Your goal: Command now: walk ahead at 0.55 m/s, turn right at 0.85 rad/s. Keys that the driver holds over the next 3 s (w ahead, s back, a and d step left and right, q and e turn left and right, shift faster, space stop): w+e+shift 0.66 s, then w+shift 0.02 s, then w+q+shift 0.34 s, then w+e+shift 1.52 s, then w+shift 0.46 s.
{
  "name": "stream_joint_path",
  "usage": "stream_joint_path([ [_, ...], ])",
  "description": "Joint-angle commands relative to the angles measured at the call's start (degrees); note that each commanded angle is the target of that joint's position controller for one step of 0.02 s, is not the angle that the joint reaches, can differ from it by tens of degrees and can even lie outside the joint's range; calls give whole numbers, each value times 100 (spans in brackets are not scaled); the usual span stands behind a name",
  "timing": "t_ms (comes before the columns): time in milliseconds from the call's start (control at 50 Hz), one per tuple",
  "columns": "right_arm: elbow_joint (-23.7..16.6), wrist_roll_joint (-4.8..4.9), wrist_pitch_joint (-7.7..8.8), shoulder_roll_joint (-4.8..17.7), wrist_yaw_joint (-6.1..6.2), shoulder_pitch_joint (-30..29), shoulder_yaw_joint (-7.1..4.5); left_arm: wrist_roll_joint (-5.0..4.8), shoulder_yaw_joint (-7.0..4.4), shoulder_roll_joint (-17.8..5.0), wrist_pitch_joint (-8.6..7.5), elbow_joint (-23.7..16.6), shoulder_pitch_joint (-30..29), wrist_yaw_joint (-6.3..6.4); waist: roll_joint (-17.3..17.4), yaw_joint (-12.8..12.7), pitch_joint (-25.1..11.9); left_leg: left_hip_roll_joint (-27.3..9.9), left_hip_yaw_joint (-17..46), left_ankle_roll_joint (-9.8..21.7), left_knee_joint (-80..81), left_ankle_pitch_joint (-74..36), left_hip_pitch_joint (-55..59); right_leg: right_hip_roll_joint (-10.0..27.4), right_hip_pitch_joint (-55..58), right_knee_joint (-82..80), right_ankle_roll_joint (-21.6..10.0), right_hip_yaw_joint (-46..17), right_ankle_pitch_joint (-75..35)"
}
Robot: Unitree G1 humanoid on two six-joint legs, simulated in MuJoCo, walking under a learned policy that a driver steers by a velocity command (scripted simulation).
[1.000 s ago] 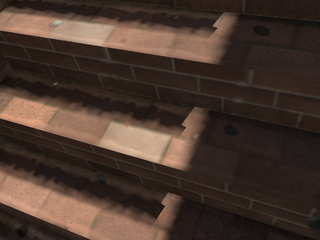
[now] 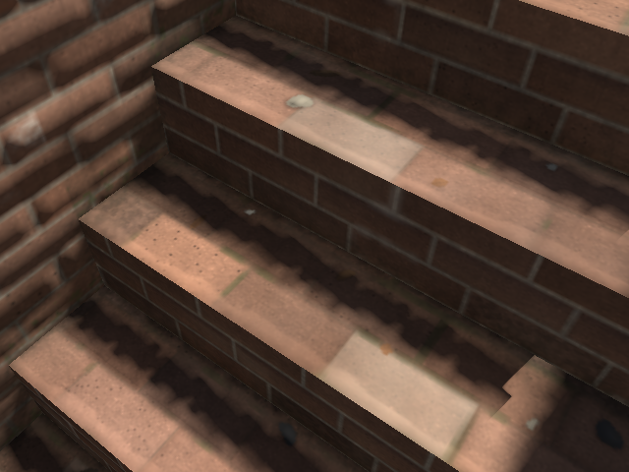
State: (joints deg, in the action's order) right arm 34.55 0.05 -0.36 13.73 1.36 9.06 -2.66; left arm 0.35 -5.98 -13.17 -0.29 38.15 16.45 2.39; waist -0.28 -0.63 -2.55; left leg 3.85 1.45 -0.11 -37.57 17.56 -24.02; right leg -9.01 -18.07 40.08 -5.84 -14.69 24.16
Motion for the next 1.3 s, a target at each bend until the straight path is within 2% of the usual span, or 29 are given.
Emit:
stream_joint_path([
  [20, -150, -195, 56, 1016, 206, 1318, -303, -263, 76, 186, -307, -1016, -1376, -133, 2278, 875, -907, -2288, 3016, -391, 2153, 1313, 3709, -218, -3864, 3131, -64, 654, 305],
  [60, -466, -298, 135, 195, 235, -104, -137, 75, 41, 14, -314, -833, -1126, 26, 1160, 275, -371, -2180, 3006, -450, 2101, 1429, 1781, 354, -3798, 6346, 225, 680, -1269],
  [100, -167, -342, 343, 57, 189, -3, -45, 310, 195, 302, -250, -721, -983, 46, 247, 122, -398, -1993, 1732, -293, 1435, 83, 1522, 452, -4526, 8833, 170, 678, -1793],
  [260, 1565, -556, 1003, 105, -120, 1628, 48, 63, 438, 536, -59, -891, -2178, -15, 285, 265, 485, -2286, 589, 35, 2252, 468, 2033, 841, -7019, 10793, -149, 1108, -1578],
  [380, 2160, -348, 1126, -16, -27, 1936, 173, -137, 619, 719, 140, -1115, -3399, -198, 85, 265, 849, -1900, -1048, -272, 3246, -1054, 1463, 817, -6354, 8801, -442, 1741, -1969],
  [420, 2412, -221, 1106, 180, 64, 2387, 118, -194, 688, 662, 144, -1247, -3515, -197, 480, 245, 746, -1985, -1361, -98, 3759, -2563, 2118, 921, -6122, 7838, -597, 2013, -989],
  [460, 2314, 4, 952, 306, 208, 1986, 174, -248, 849, 583, 216, -952, -2532, -143, 491, -455, 13, -1540, -2587, 151, 3219, -8119, 1776, 591, -3327, 5531, -732, 2990, 324],
  [520, 1550, 364, 625, 1689, 286, 1508, -184, -166, 609, -124, 287, -467, -400, -171, 1280, -984, -1699, -2413, -1910, 988, -83, -13388, 2721, -364, -1250, 3704, -513, 3049, 2934],
  [540, 1185, 307, 535, 1817, 51, 1283, -249, -105, 488, -430, 139, -402, 39, -228, 1306, -1064, -1988, -2478, -1663, 1257, -1700, -11996, 2298, -580, -263, 2246, -573, 2203, 2609],
  [580, 36, -109, 667, 507, -470, -439, -21, -45, 5, -1237, 256, -395, -521, 98, -1220, -950, -1013, -165, -802, 596, -5722, -1943, -2341, 871, 688, -865, -1815, -2792, 2461],
  [600, -533, -579, 833, -9, -553, -1118, 141, 2, 73, -787, 116, -686, -1164, 127, -252, -718, -583, -122, 638, 556, -7651, -1878, -3165, 1010, 115, -1387, -1712, -3444, 2047],
  [680, -1172, -661, 909, -1316, -218, -950, 747, 324, 179, -407, -394, 696, 27, -51, 515, 237, 750, -333, 481, 510, -10298, -990, -5097, 1018, -802, -1918, -1307, -2566, 561],
  [720, -1020, -388, 723, -1109, -57, -770, 752, 90, 269, -135, -561, 828, -209, -135, 773, 519, 1251, -728, 192, 338, -9179, -948, -5078, 1122, -1229, -2063, -706, -1054, -650],
  [760, -1479, -143, 570, -1067, 174, -2003, 732, 201, 265, -184, -738, 1320, 409, -149, 267, 66, 1327, -652, -158, 382, -10711, 467, -5922, 1545, -1095, -2713, -1009, -992, -1086],
  [820, -1925, -61, 478, -967, 162, -2802, 797, 2, 236, -346, -729, 1732, 897, -125, 254, 6, 1066, -850, -459, 804, -7587, 1214, -4903, 1585, -553, -4026, -674, 559, -1705],
  [860, -1024, 156, 470, -464, -58, -1034, 645, -623, 254, -619, -788, 1234, 690, 22, 503, 511, -872, 153, -1716, 832, -4720, 736, 1299, 1345, -1988, -3465, -672, 1369, -8684],
  [900, -306, 161, 268, 379, -29, 792, 210, -569, -178, -2103, -1054, 823, -503, -42, -359, 1657, -2697, 325, -1671, 636, -4218, 497, 1508, 2098, 335, -748, -637, 1340, -14314],
  [920, -208, 37, 334, 570, -84, 1021, 153, -434, -227, -1800, -1107, 730, -634, -189, -207, 1679, -2636, 344, -1284, 883, -2208, 415, 1370, 1942, 1032, 1013, -410, 1276, -13856],
  [940, 97, 85, 348, 752, -163, 1022, 5, -144, -152, -1262, -1112, 525, -668, -286, 223, 1508, -2391, 223, -33, 1235, -693, 310, 1387, 1329, 943, 2989, -404, 1173, -9750],
  [960, 619, -48, 265, 964, -146, 660, -160, 267, 50, -345, -1046, 122, -161, -511, 2363, 479, -2545, -1087, 3482, 2552, 56, -76, 2821, -99, -2073, 6232, 342, 924, -2810],
  [980, 502, 8, 194, 355, -53, 433, -179, 729, 293, 45, -1187, -276, -791, -530, 713, 505, -2486, -910, 4489, 2320, 1017, 1343, 2173, 82, -3046, 8545, -61, 636, -2705],
  [1040, 1561, -229, 555, -140, -89, 621, -63, 666, 932, 1453, -991, -1146, -1644, -323, -547, -234, 400, -1044, 2944, 1565, 1541, 844, 536, 540, -5819, 10525, -412, 629, -1920],
  [1100, 1920, -191, 788, -519, -201, 507, 162, 3, 970, 1160, -612, -1079, -1978, -34, -787, -341, 1504, -723, 747, 728, 2453, -947, -1549, 236, -5324, 9373, -293, 1003, -1171],
  [1160, 2305, -24, 913, 131, -258, 1051, 46, -65, 989, 1007, -375, -1712, -2599, 173, -160, -499, 1222, -1101, -93, 599, 3588, -1738, -873, 665, -5235, 7745, -409, 1258, -257],
  [1200, 2128, 503, 869, 202, -30, 1113, 70, -195, 973, 365, -274, -1316, -2045, 47, -230, -586, 64, -932, -950, 970, 4262, -5784, -1701, 530, -942, 4502, -411, 2787, -481],
  [1220, 1869, 727, 987, 719, 127, 1251, 58, -55, 827, 114, -223, -892, -1044, -32, -195, -806, -1185, -1326, -803, 1280, 3398, -10128, -667, 48, 258, 4789, -232, 3089, -195],
  [1240, 1641, 698, 1136, 1935, 171, 695, -282, -190, 649, -79, -131, -553, -19, -81, 100, -1514, -2112, -1704, -867, 1281, 2051, -13421, 448, -35, 434, 4603, -142, 2998, -452],
  [1280, 1194, 413, 1133, 1738, -83, 506, -385, -8, 489, -626, -205, -280, 741, -291, 306, -1478, -2595, -1915, -663, 1187, -1109, -12751, 2037, -431, 316, 1813, -348, 2122, 247],
  [1300, 858, 131, 1085, 1087, -207, 970, -322, 24, 322, -869, -158, 50, 159, -309, -954, -637, -2531, -934, -461, 695, -3317, -7151, 709, 214, 861, 652, -1124, 188, 500],
])
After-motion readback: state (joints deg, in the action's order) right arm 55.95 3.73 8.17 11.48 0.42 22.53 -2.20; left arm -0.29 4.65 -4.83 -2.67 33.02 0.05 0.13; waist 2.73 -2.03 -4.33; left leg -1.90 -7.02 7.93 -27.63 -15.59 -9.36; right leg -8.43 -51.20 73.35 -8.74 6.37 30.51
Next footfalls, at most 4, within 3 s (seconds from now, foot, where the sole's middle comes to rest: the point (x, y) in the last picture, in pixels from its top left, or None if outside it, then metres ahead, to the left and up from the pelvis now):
0.52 right None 0.20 -0.13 -0.55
0.92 left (460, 387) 0.49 -0.19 -0.35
1.28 right None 0.61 -0.44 -0.14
1.62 left None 0.92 -0.43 0.06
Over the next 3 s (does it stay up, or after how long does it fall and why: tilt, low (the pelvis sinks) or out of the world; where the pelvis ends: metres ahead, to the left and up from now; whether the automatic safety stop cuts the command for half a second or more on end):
stays up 0.89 -0.79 1.03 its command is cut before an obstacle after 2.0 s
